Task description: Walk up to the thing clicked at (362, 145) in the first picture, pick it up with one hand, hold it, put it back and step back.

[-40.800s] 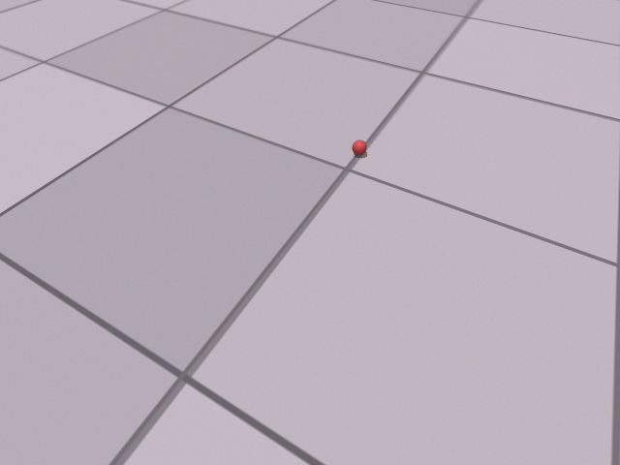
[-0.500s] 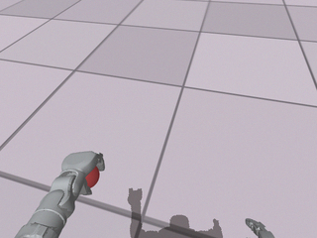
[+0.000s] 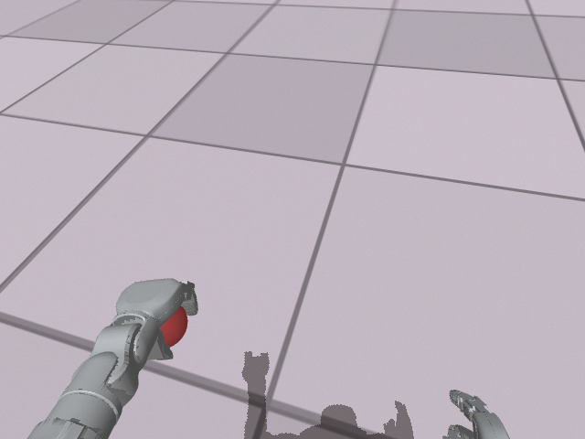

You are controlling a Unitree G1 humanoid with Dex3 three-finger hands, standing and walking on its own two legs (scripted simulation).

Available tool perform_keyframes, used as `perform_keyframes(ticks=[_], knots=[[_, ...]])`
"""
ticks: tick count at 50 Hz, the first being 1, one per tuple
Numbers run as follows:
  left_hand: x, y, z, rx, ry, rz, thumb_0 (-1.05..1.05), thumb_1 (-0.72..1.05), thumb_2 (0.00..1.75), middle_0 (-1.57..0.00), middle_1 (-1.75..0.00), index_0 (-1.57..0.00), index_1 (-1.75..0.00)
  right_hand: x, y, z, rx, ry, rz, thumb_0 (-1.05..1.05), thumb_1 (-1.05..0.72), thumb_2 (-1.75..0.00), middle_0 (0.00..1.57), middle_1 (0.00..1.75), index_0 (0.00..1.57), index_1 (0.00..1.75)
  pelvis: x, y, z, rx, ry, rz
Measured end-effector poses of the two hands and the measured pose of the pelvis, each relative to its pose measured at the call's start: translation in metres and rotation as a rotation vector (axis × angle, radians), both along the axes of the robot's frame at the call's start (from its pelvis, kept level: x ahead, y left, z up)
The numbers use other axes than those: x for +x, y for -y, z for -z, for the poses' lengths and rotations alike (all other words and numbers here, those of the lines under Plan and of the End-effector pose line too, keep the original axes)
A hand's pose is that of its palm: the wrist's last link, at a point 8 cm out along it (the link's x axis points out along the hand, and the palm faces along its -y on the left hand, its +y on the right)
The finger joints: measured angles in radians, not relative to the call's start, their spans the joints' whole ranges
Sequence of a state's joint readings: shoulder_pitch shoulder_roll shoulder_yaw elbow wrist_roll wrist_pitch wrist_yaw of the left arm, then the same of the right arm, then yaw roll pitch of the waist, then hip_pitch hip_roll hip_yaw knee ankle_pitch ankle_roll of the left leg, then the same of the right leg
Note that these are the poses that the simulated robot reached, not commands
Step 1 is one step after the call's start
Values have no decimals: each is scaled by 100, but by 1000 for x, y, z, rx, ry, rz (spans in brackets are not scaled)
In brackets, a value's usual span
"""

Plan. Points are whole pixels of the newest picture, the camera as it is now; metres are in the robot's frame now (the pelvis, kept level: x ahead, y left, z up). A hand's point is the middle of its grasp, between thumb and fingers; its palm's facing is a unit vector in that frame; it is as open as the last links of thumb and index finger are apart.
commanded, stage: hold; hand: left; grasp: from above
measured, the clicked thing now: (162, 323) +0.32 +0.23 -0.05
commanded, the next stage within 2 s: crouch in 0.56 s
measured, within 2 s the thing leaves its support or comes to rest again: neither
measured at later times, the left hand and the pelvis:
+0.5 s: hand (162, 330) +0.29 +0.22 -0.03, palm faces -0.43 -0.07 -0.90, open 9.1 cm; pelvis +0.00 +0.00 +0.00, yaw +0 degrees
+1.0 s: hand (166, 344) +0.29 +0.22 -0.07, palm faces -0.45 -0.05 -0.89, open 9.1 cm; pelvis +0.00 +0.00 -0.01, yaw +1 degrees
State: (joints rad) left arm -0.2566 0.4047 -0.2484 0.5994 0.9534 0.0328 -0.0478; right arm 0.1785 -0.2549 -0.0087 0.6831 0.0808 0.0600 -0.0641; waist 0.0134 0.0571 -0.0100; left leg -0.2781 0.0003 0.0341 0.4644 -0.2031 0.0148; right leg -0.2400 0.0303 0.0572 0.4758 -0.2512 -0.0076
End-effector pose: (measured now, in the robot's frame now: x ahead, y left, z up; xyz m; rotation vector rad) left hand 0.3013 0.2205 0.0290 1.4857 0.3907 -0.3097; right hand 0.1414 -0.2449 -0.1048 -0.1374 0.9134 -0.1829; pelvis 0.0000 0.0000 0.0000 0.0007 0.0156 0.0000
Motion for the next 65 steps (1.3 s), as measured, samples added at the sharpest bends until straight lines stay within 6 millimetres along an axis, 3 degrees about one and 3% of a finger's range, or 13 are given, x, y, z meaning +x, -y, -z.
perform_keyframes(ticks=[38, 43, 49, 54, 59, 65], knots=[[-1, -1, -5, 3, 13, 2, 3, 8, 55, -46, -83, -69, -79, 4, -1, 0, 5, -9, 3, 1, -90, -90, 20, 30, 20, 30, 2, 1, -2, 2, 5, -3], [-2, -1, 3, 3, 7, -2, 3, 7, 57, -46, -83, -68, -80, 4, -1, -1, 5, -8, 3, 1, -89, -90, 20, 30, 20, 30, 2, 2, -1, 2, -1, -6], [-5, -3, 33, 14, -16, -1, 3, 7, 58, -46, -82, -68, -81, -2, 3, 4, -14, -36, -6, 1, -89, -90, 20, 30, 20, 30, -3, 3, 5, 0, -36, -15], [-1, -9, 70, 44, -21, 9, 3, 7, 58, -46, -82, -68, -81, -20, 13, 22, -52, -95, -14, 1, -89, -90, 20, 30, 20, 30, -11, 3, 22, -8, -117, -21], [15, -16, 117, 78, 5, 13, 3, 6, 59, -46, -82, -69, -81, -50, 26, 57, -97, -159, -1, 1, -89, -90, 20, 30, 20, 30, -23, 2, 59, -23, -236, -26], [35, -21, 182, 92, 23, 17, 3, 6, 60, -45, -84, -68, -83, -96, 35, 113, -135, -264, 32, 1, -90, -90, 20, 30, 20, 30, -38, -3, 114, -40, -367, -24]])
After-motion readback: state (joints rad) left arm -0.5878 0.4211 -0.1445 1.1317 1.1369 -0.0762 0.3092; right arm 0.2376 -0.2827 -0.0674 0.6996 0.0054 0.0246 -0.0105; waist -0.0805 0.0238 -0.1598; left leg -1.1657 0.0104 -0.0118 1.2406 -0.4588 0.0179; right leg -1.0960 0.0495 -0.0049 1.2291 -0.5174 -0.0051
